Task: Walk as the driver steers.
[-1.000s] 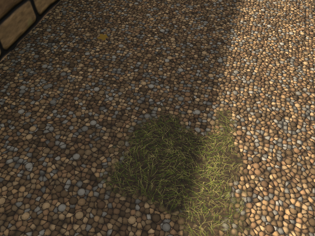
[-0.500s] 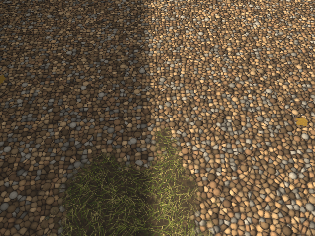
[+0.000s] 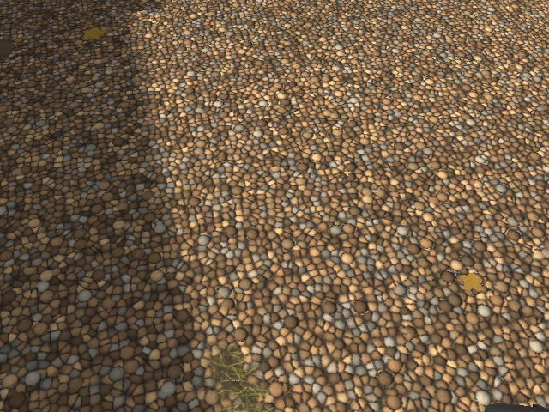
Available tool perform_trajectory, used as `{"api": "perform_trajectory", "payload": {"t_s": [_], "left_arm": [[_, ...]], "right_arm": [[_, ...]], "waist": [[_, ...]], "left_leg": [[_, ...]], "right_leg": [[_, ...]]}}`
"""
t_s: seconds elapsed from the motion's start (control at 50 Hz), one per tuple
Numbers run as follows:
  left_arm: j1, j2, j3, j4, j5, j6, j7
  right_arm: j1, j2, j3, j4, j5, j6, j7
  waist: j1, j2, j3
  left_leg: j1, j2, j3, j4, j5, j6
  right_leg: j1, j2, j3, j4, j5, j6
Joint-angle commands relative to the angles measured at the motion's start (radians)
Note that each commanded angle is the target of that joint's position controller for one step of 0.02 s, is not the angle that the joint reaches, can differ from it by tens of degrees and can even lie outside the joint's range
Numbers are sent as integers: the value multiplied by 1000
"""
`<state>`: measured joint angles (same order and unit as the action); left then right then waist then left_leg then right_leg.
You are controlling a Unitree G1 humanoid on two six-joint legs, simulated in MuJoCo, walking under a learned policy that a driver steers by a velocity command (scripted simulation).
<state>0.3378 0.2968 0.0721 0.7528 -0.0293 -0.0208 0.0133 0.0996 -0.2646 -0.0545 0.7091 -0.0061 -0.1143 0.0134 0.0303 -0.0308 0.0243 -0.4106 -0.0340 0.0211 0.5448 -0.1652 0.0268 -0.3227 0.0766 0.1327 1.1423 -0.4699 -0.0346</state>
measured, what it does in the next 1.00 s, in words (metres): walks ahead: right foot, then left foot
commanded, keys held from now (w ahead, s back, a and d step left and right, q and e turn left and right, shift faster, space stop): w+e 0.02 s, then w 0.86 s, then no key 0.12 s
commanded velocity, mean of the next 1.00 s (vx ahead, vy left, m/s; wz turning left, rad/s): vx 0.49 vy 0.00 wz -0.15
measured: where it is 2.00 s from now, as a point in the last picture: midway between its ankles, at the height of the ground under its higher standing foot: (327, 328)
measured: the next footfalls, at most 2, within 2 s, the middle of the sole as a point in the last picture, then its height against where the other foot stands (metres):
right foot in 0.40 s outside the picture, level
left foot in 0.92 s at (279, 330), level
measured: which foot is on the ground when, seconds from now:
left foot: down 0.00-0.42, up 0.44-0.90, down 0.92-1.00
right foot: up 0.00-0.38, down 0.40-0.92, up 0.94-1.00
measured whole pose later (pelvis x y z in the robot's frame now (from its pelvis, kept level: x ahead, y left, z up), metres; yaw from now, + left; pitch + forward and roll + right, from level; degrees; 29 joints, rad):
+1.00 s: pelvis +0.54 -0.05 +0.00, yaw -6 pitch +2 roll -1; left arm 0.34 0.30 0.06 0.87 -0.01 -0.06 0.01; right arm 0.08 -0.28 -0.04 0.79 -0.01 -0.08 0.04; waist 0.03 -0.01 0.04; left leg -0.46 0.00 0.04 0.56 -0.14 0.05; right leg -0.25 0.02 0.07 1.06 -0.53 0.01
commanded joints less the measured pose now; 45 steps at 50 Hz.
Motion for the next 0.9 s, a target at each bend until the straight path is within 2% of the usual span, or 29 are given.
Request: {"api": "perform_trajectory", "payload": {"t_s": [0.02,0.04,0.08,0.14,0.18,0.24,0.3,0.34,0.36,0.38,0.4,0.42,0.44,0.46,0.48,0.5,0.52,0.56,0.6,0.64,0.72,0.76,0.8,0.86,0.88,0.9], "left_arm": [[-78,132,36,-116,12,-11,-3],[-59,104,32,-113,7,-6,-7],[-50,57,20,-115,7,0,-8],[-105,37,8,-131,16,-8,-9],[-158,30,0,-139,19,-19,-20],[-263,16,-13,-158,16,-36,-37],[-333,31,-12,-185,9,-41,-46],[-333,51,-6,-192,10,-43,-50],[-282,68,3,-180,14,-45,-50],[-168,100,23,-142,20,-45,-46],[-7,157,50,-97,23,-42,-36],[121,269,73,-82,43,-35,-24],[136,243,63,-76,25,-35,-27],[80,181,39,-78,23,-40,-31],[22,144,27,-83,22,-42,-31],[-37,117,19,-83,26,-45,-35],[-78,87,10,-87,32,-51,-37],[-108,84,11,-81,33,-62,-38],[-100,102,17,-61,31,-75,-33],[-77,114,20,-39,29,-77,-25],[-20,141,26,2,21,-69,-13],[21,153,29,29,14,-64,-12],[42,157,32,53,10,-56,-9],[39,170,38,75,7,-40,-3],[23,176,39,76,8,-34,-1],[13,161,32,76,14,-26,2]], "right_arm": [[101,-101,-29,-16,-6,11,-9],[94,-97,-27,-8,-10,8,-7],[105,-107,-31,14,-1,-4,1],[123,-147,-43,44,4,-9,3],[125,-160,-45,55,12,-3,2],[173,-183,-48,82,25,12,0],[233,-205,-51,117,35,28,1],[241,-219,-54,134,42,41,-1],[227,-227,-54,138,45,47,-4],[221,-216,-48,142,48,50,-6],[225,-178,-32,138,35,48,-11],[275,-86,3,92,9,33,-7],[277,-88,7,100,13,12,-6],[216,-170,-17,83,43,0,2],[158,-170,-16,69,51,-5,5],[134,-158,-17,70,36,-3,1],[140,-155,-22,76,24,6,-1],[176,-118,-16,91,21,30,1],[147,-102,-13,81,14,44,-3],[79,-91,-7,61,7,45,-4],[-56,-67,7,30,14,33,13],[-109,-72,9,12,20,30,21],[-141,-83,8,-6,22,27,31],[-114,-111,0,-8,19,20,40],[-55,-130,-10,7,18,19,38],[77,-166,-32,49,9,18,31]], "waist": [[-68,107,-22],[-49,126,-10],[-38,130,-7],[-41,96,-9],[-52,85,-6],[-94,90,11],[-113,104,30],[-93,124,31],[-52,130,4],[13,117,-66],[84,90,-175],[92,-122,-324],[87,-214,-407],[86,-145,-278],[64,-111,-178],[33,-61,-110],[0,-69,-76],[-40,-70,-62],[-51,-47,-35],[-36,-25,-11],[12,-25,26],[33,-24,40],[35,-26,51],[4,-42,30],[-33,-52,-7],[-99,-38,-86]], "left_leg": [[325,320,-392,-303,-142,149],[262,293,-332,-331,-97,146],[220,282,-256,-377,-23,172],[259,291,-179,-409,88,199],[276,269,-111,-413,143,187],[284,246,-43,-402,163,164],[359,285,-54,-374,169,153],[408,311,-61,-328,242,139],[412,305,-43,-264,365,122],[387,267,3,-123,515,97],[269,219,49,88,479,57],[-106,96,92,483,114,-18],[-275,17,-49,680,-407,-29],[-378,80,-96,756,-377,-16],[-386,125,-74,730,-295,-1],[-356,155,-63,665,-221,-3],[-297,181,-73,610,-165,-7],[-220,188,-71,569,-107,-24],[-242,188,-69,496,-41,-44],[-271,186,-69,368,64,-56],[-215,142,-35,119,252,-52],[-208,127,-34,57,268,-43],[-225,122,-45,10,235,-20],[-169,99,-30,-29,127,20],[-75,70,0,-44,100,38],[108,35,29,-65,129,64]], "right_leg": [[-388,-152,3,88,100,14],[-337,-167,-5,56,117,11],[-311,-174,-21,-12,140,15],[-348,-184,-22,-167,256,25],[-332,-186,-53,-297,364,29],[-265,-166,-113,-463,465,34],[-257,-147,-131,-548,419,18],[-222,-129,-146,-594,350,-10],[-134,-106,-167,-632,344,-29],[44,-74,-192,-673,370,-56],[296,-114,-141,-648,392,-91],[665,-381,276,-666,303,-230],[718,-478,589,-815,223,-308],[628,-446,476,-827,182,-269],[504,-398,333,-837,223,-236],[379,-355,243,-869,285,-217],[286,-324,183,-904,351,-203],[191,-307,123,-962,426,-213],[164,-302,65,-995,495,-224],[172,-290,16,-1011,516,-216],[176,-263,-62,-1024,474,-178],[219,-284,-59,-1012,451,-173],[290,-315,-51,-981,464,-162],[375,-343,-45,-903,595,-135],[383,-328,-60,-828,746,-119],[358,-270,-100,-654,901,-87]]}}
Keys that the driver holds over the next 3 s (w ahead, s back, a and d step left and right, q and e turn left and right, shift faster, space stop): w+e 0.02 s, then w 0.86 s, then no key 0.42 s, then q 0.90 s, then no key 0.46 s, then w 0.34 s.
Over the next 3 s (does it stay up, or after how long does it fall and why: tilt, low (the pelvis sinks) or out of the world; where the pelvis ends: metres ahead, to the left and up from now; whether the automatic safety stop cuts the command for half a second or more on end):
stays up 0.73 -0.05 0.01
